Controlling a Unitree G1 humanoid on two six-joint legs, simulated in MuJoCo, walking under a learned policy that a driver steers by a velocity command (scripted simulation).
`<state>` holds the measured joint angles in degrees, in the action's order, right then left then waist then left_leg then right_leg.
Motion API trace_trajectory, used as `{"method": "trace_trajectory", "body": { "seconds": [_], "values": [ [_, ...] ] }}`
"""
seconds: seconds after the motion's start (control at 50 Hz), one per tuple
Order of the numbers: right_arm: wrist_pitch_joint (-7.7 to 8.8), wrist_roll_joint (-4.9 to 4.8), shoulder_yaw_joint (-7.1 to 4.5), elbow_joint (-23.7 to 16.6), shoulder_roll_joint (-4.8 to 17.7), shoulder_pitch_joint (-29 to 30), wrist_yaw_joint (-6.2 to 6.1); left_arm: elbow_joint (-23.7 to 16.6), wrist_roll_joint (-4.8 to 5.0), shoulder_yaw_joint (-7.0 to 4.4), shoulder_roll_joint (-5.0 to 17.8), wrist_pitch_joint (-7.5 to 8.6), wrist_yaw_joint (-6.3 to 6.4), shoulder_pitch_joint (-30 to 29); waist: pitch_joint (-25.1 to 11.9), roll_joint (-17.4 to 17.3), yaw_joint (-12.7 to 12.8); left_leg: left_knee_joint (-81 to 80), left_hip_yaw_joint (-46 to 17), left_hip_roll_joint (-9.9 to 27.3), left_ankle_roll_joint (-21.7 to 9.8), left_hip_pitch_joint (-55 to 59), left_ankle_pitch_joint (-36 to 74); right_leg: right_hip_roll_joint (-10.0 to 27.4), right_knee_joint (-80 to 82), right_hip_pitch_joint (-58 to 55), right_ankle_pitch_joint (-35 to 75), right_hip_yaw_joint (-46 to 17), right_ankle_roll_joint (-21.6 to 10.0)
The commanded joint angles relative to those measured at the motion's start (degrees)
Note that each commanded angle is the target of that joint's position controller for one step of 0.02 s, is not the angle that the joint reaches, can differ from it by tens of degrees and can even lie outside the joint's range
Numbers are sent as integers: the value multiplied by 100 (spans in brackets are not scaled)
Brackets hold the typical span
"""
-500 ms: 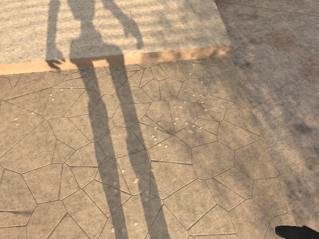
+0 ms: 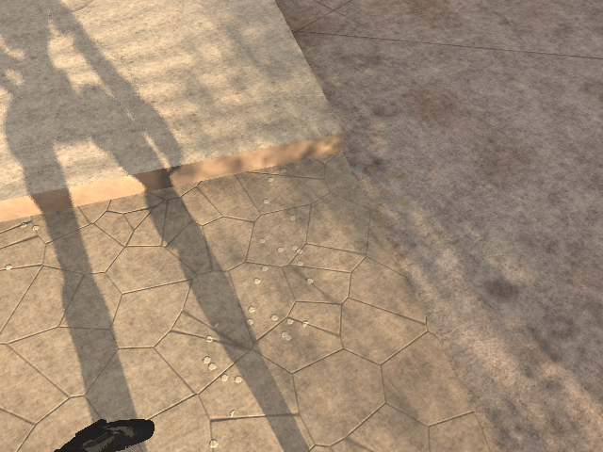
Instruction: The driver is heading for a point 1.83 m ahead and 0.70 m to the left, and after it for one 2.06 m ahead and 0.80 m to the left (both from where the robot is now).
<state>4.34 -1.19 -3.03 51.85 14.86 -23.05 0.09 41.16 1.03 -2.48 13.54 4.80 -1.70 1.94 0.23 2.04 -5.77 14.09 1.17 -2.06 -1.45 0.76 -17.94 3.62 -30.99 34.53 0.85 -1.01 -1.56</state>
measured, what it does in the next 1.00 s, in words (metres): walks ahead, turning left: right foot, then left foot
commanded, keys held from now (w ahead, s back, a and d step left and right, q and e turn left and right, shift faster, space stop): w+q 0.92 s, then w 0.08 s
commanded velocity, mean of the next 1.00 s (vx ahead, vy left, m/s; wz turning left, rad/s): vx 0.50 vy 0.00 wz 0.47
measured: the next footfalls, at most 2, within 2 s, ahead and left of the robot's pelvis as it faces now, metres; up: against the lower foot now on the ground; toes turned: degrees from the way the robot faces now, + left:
right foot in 0.06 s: +0.21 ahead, -0.13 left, +0.00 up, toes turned +0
left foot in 0.60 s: +0.45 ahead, +0.17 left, +0.00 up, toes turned +22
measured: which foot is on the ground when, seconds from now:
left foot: down 0.00-0.06, up 0.08-0.58, down 0.60-1.00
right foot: up 0.00-0.04, down 0.06-0.62, up 0.64-1.00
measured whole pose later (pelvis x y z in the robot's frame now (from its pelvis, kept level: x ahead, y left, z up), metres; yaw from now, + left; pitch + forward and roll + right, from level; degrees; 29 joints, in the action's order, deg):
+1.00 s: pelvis +0.52 +0.11 +0.00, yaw +32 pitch +3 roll +0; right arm 2.6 -1.1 -4.3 41.2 16.0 -19.5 -0.6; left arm 41.3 0.1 -3.0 15.9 5.7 -1.1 1.7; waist 0.9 2.4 -4.1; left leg 22.3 -8.2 -5.8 -4.3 -7.3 -17.0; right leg 2.9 -32.7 35.3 2.5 -4.7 2.9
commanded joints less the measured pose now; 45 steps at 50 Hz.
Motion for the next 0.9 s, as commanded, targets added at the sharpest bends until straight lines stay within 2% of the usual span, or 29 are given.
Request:
{"method": "trace_trajectory", "body": {
  "seconds": [0.02, 0.04, 0.06, 0.08, 0.1, 0.12, 0.14, 0.16, 0.18, 0.2, 0.22, 0.28, 0.36, 0.44, 0.5, 0.54, 0.56, 0.58, 0.6, 0.62, 0.64, 0.66, 0.68, 0.7, 0.72, 0.74, 0.8, 0.86, 0.9],
  "values": [
    [-57, -28, -247, -183, 1080, -64, -64, -517, 4, -175, 597, 188, -66, -306, 162, -780, 384, 282, -1016, 1646, -805, 76, 2959, -217, 351, -407, -478, 73, -176],
    [-75, -40, -245, -220, 1104, 79, -73, -359, -18, -272, 768, 208, -42, 276, -175, -760, 742, 885, -880, 1464, -694, -64, 3715, -353, 565, -1322, -409, 195, -301],
    [-66, 3, -184, -291, 952, 144, -73, -117, -75, -412, 1085, 217, 16, 1222, -860, -655, 1160, 1989, -669, 1142, -513, -704, 3656, -107, 367, -2881, -173, 10, -516],
    [-31, 184, -34, -497, 537, 164, -74, 17, -160, -531, 1584, 180, 103, 2314, -1846, 246, 1496, 3941, -333, 621, -260, -2034, 1568, 1218, 142, -4691, 74, -1378, -861],
    [87, 0, 84, -499, 78, -677, -36, 108, -175, -521, 1687, 129, 61, 2339, -2536, 1748, 1040, 5497, -588, -26, -58, -3900, -1669, 2225, 825, -5999, -976, -3739, -1627],
    [124, -142, -82, -408, 765, -281, -37, 50, -120, -393, 1101, 104, 75, 2189, -1919, 949, 1245, 6060, -956, 308, -49, -4442, -1466, 1985, 1101, -5482, -1636, -3498, -1397],
    [125, -162, -147, -559, 924, 225, -37, 44, -69, -311, 872, 107, 96, 1842, -1109, 652, 1196, 6065, -805, 527, -62, -4654, -900, 1788, 1233, -4687, -1485, -2574, -1155],
    [92, -113, -151, -581, 824, 438, -64, 38, -94, -256, 742, 118, 83, 1454, -725, 220, 994, 5865, -723, 753, -24, -4392, -426, 1552, 1452, -3881, -1139, -2013, -1037],
    [30, -45, -181, -600, 754, 512, -74, 55, -123, -224, 595, 137, 57, 1165, -402, 247, 818, 5615, -717, 891, -1, -4196, -131, 1348, 1689, -3278, -906, -1539, -986],
    [-55, -56, -188, -584, 636, 365, -60, 87, -167, -216, 541, 169, 50, 998, -291, 403, 634, 5511, -748, 1012, 13, -3875, 80, 1235, 1915, -2866, -791, -1164, -946],
    [-129, -75, -178, -585, 508, 302, -51, 127, -170, -232, 519, 206, 46, 918, -218, 424, 552, 5443, -725, 1049, 35, -3730, 183, 1192, 2094, -2628, -648, -916, -963],
    [-261, -41, -189, -757, 400, 535, -60, 283, -188, -301, 673, 273, 93, 903, 20, 180, 453, 5132, -782, 1085, 122, -4008, 654, 1202, 2317, -2446, 45, -237, -1005],
    [-222, -11, -154, -960, 323, 1069, 49, 429, -192, -355, 843, 214, 198, 1041, 168, 76, 580, 3912, -645, 1029, 140, -4150, 1758, 1056, 2368, -2693, 314, 541, -878],
    [-194, 9, -71, -1294, 222, 1928, 205, 557, -113, -419, 1058, 114, 250, 1386, 429, -44, 929, 2856, -192, 931, 17, -4146, 2042, 1184, 2319, -3168, 318, 946, -790],
    [-202, -5, -76, -1554, 290, 2259, 299, 651, -22, -472, 1189, -21, 259, 1572, 520, 22, 988, 2467, 39, 823, -165, -4250, 1493, 1367, 1991, -3803, 786, 1100, -674],
    [-221, -2, -155, -1645, 450, 2121, 336, 631, 22, -511, 1343, -100, 279, 1477, 299, 200, 792, 2364, 351, 515, -368, -3740, 907, 1392, 1384, -4019, 2369, 1273, -538],
    [-237, -7, -235, -1612, 590, 1787, 332, 611, 43, -530, 1427, -143, 295, 1420, 36, 322, 574, 2371, 532, 276, -489, -3209, 616, 1357, 801, -4046, 3330, 1353, -467],
    [-242, -27, -374, -1451, 817, 1049, 311, 587, 69, -527, 1458, -190, 303, 1314, -351, 285, 133, 2102, 668, -21, -661, -2220, 699, 1201, -219, -3850, 3832, 1495, -344],
    [-268, -34, -588, -1201, 1216, 90, 219, 554, 46, -470, 1341, -181, 318, 1335, -859, 56, -325, 1808, 389, -112, -897, -590, 1056, 963, -1649, -2949, 3082, 1582, -97],
    [-285, -45, -746, -1131, 1930, -200, 109, 285, -211, -252, 632, -84, 282, 1727, -1280, -1406, 24, 1678, -2211, 1364, -1664, 1397, 1015, 226, -3823, -520, -1275, 1476, 269],
    [-181, 1, -655, -1369, 1895, -196, 159, 111, -119, -145, 558, 170, 204, 1617, -2269, -1427, 94, 571, -4968, 2197, -2461, 2271, 138, -584, -4957, 711, -3649, 15, 342],
    [-112, 55, -517, -1334, 1429, -156, 210, -46, 136, -263, 1011, 312, 139, 875, -1775, -759, -178, 280, -4365, 2069, -2062, 2053, 214, -277, -5083, 1333, -3195, -420, 198],
    [-69, 37, -460, -1319, 1231, 104, 206, -113, 160, -233, 952, 379, 136, 699, -1109, -650, -5, 317, -3544, 1860, -1852, 1276, 550, -50, -4692, 1415, -2685, -347, 80],
    [-63, 20, -393, -1397, 1024, 544, 191, -27, 17, -242, 932, 383, 188, 738, -701, -287, 280, 328, -2884, 1599, -1653, 380, 1054, 192, -4208, 1059, -2297, -339, 84],
    [-66, 66, -328, -1502, 837, 868, 166, 18, -88, -299, 1019, 327, 217, 835, -506, -361, 513, 239, -2438, 1413, -1556, -343, 1592, 344, -3823, 584, -2060, -353, 116],
    [-68, 110, -304, -1593, 788, 1011, 142, 25, -114, -322, 1031, 241, 207, 928, -449, -460, 650, 103, -2264, 1284, -1532, -776, 1807, 394, -3642, 249, -1920, -363, 160],
    [-29, 78, -351, -1595, 954, 922, 43, -49, -186, -282, 814, 83, 224, 857, -351, -429, 720, -72, -1813, 1085, -1558, -1335, 2420, 302, -2921, 77, -1472, -214, 403],
    [-57, 38, -375, -1523, 1028, 667, -58, -244, -187, -200, 652, 72, 219, 217, -176, -532, 499, -50, -1544, 857, -1350, -1450, 2149, 119, -1642, 117, -467, -199, 546],
    [-89, 17, -382, -1481, 1040, 522, -89, -344, -141, -155, 588, 106, 168, -183, -108, -667, 327, 9, -1525, 762, -1207, -1473, 1680, -64, -797, -92, 97, -200, 547]
  ]
}}
Keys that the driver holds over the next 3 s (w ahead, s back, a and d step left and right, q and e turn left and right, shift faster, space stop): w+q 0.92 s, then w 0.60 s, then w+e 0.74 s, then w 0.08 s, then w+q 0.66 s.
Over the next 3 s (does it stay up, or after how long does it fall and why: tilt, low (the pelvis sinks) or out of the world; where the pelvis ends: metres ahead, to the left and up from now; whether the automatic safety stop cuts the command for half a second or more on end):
stays up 1.55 0.54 0.07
